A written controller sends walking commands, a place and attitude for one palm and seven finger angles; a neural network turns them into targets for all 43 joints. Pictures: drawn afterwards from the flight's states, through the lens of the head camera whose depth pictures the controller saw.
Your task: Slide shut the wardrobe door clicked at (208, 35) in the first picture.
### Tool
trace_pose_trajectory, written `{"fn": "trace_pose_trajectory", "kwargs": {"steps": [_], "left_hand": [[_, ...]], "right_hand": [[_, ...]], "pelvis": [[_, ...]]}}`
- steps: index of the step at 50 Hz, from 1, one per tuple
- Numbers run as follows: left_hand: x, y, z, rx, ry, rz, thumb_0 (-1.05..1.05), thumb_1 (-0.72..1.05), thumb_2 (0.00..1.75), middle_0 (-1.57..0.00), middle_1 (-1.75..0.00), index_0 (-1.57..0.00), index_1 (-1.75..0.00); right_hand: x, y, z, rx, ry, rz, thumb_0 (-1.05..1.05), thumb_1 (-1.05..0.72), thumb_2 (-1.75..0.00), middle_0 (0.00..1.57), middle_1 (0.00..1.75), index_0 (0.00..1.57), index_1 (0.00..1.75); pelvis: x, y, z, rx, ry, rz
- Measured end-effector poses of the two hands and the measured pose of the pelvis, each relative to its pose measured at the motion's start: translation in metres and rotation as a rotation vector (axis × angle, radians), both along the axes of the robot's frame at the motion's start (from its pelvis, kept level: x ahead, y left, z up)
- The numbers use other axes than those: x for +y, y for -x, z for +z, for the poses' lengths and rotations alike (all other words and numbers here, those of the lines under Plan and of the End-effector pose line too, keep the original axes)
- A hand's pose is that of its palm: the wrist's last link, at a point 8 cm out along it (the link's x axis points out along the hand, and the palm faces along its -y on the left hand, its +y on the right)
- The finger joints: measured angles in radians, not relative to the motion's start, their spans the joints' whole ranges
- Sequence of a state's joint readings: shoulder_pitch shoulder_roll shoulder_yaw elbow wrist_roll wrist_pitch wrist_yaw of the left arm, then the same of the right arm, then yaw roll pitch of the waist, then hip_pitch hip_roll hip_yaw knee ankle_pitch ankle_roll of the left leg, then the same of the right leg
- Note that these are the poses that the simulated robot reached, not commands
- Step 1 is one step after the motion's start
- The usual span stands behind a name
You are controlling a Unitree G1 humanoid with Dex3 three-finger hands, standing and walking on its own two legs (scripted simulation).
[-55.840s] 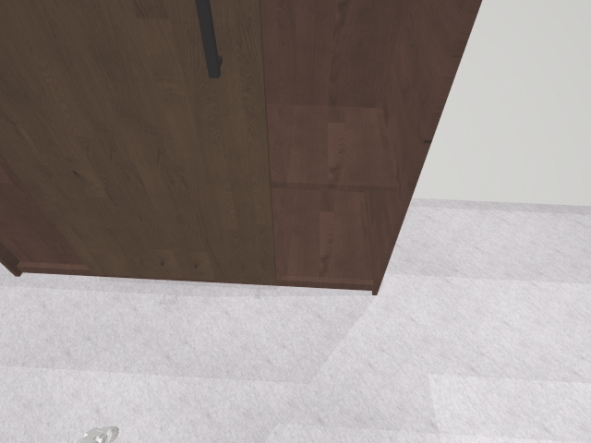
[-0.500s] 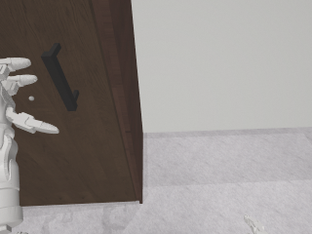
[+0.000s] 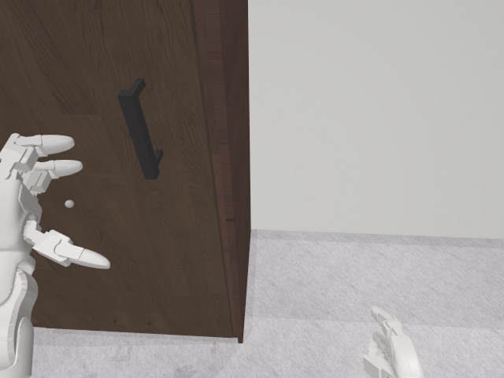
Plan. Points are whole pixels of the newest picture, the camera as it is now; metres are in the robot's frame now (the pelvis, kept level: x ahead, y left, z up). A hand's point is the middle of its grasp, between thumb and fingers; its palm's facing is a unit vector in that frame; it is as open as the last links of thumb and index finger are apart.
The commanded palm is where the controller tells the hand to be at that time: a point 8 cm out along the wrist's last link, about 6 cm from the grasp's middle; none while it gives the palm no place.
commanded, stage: slip the hand off the handle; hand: left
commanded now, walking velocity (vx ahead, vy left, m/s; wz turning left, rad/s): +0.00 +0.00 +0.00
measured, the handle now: (145, 130) +0.40 +0.23 +0.21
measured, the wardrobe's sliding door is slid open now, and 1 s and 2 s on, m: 0.02 0.02 0.02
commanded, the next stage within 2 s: draw the hand back to the body in 0.06 s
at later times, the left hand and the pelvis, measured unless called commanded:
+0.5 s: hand (70, 219) +0.23 +0.26 +0.20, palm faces +0.10 -0.99 -0.09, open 14.7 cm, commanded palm +0.18 +0.31 +0.20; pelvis +0.01 +0.00 +0.00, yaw +0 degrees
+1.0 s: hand (61, 241) +0.21 +0.27 +0.18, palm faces +0.48 -0.82 -0.32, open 12.6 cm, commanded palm +0.15 +0.30 +0.19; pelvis +0.00 +0.00 +0.01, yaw +0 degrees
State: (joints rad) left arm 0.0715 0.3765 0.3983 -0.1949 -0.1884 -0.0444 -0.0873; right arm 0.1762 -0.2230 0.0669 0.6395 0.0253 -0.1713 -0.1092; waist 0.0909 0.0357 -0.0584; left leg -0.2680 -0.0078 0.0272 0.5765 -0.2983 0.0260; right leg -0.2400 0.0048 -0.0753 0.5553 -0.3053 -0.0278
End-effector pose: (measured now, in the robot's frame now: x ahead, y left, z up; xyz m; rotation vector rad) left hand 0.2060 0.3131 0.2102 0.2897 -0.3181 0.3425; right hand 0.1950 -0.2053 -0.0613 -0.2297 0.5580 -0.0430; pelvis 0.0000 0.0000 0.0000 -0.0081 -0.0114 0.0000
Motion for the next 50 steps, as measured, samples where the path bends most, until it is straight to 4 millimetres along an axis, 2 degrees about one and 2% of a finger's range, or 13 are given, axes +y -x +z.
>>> {"fn": "trace_pose_trajectory", "kwargs": {"steps": [6, 10, 15, 19, 24, 28, 35, 38, 43, 50], "left_hand": [[-0.003, 0.015, 0.002, 0.001, -0.014, 0.0, -0.01, -0.56, 0.2, -0.26, -1.15, -0.26, -1.15], [0.001, 0.019, 0.001, 0.004, -0.007, 0.011, -0.01, -0.56, 0.2, -0.26, -1.15, -0.26, -1.15], [0.009, 0.008, -0.01, 0.116, 0.141, -0.076, -0.01, -0.56, 0.2, -0.25, -1.15, -0.26, -1.15], [0.004, 0.0, -0.015, 0.227, 0.194, -0.181, -0.01, -0.56, 0.2, -0.25, -1.15, -0.25, -1.15], [-0.001, 0.004, -0.009, 0.248, 0.194, -0.248, -0.01, -0.55, 0.2, -0.25, -1.15, -0.25, -1.15], [0.002, 0.015, -0.009, 0.222, 0.209, -0.217, -0.01, -0.55, 0.2, -0.25, -1.15, -0.25, -1.15], [-0.002, 0.033, -0.021, 0.247, 0.223, -0.179, -0.01, -0.52, 0.21, -0.25, -1.13, -0.25, -1.13], [-0.001, 0.036, -0.015, 0.195, 0.087, -0.021, -0.01, -0.47, 0.24, -0.25, -1.1, -0.25, -1.1], [-0.001, 0.044, -0.015, 0.109, -0.007, 0.139, -0.01, -0.33, 0.31, -0.25, -1.02, -0.25, -1.02], [-0.005, 0.042, -0.022, 0.113, -0.053, 0.166, -0.01, -0.1, 0.42, -0.24, -0.89, -0.24, -0.88]], "right_hand": [[0.002, 0.001, 0.0, -0.007, -0.008, 0.011, 0.01, -0.9, -0.9, 0.2, 0.3, 0.21, 0.3], [-0.002, 0.007, -0.004, 0.015, 0.004, 0.006, 0.01, -0.9, -0.9, 0.2, 0.3, 0.21, 0.3], [-0.01, 0.013, -0.007, 0.029, 0.011, -0.033, 0.02, -0.9, -0.9, 0.2, 0.3, 0.21, 0.3], [-0.015, 0.011, -0.001, -0.014, 0.002, -0.055, 0.02, -0.9, -0.9, 0.2, 0.3, 0.2, 0.3], [-0.018, 0.002, 0.013, -0.091, -0.02, -0.056, 0.02, -0.9, -0.9, 0.2, 0.3, 0.2, 0.3], [-0.017, -0.004, 0.02, -0.125, -0.028, -0.043, 0.02, -0.9, -0.9, 0.2, 0.3, 0.2, 0.3], [-0.011, -0.009, 0.023, -0.131, -0.018, -0.008, 0.02, -0.9, -0.9, 0.2, 0.3, 0.2, 0.3], [-0.007, -0.008, 0.022, -0.122, -0.002, 0.026, 0.02, -0.9, -0.9, 0.2, 0.3, 0.2, 0.3], [-0.004, 0.004, 0.011, -0.048, -0.006, 0.035, 0.02, -0.9, -0.9, 0.2, 0.3, 0.2, 0.3], [-0.007, 0.025, -0.009, 0.085, 0.002, 0.0, 0.02, -0.9, -0.9, 0.2, 0.3, 0.2, 0.3]], "pelvis": [[-0.001, 0.0, 0.0, -0.006, 0.0, 0.0], [-0.003, 0.001, 0.0, -0.009, 0.001, 0.007], [-0.004, 0.001, 0.002, -0.026, 0.006, 0.019], [-0.003, -0.002, 0.003, -0.039, 0.005, 0.016], [-0.003, -0.005, 0.003, -0.046, 0.004, 0.003], [-0.003, -0.006, 0.002, -0.047, 0.004, 0.002], [-0.003, -0.003, 0.002, -0.058, 0.007, 0.016], [-0.003, 0.001, 0.003, -0.058, 0.01, 0.017], [-0.003, 0.003, 0.006, -0.053, 0.006, 0.005], [0.002, -0.002, 0.008, -0.058, 0.003, -0.004]]}}
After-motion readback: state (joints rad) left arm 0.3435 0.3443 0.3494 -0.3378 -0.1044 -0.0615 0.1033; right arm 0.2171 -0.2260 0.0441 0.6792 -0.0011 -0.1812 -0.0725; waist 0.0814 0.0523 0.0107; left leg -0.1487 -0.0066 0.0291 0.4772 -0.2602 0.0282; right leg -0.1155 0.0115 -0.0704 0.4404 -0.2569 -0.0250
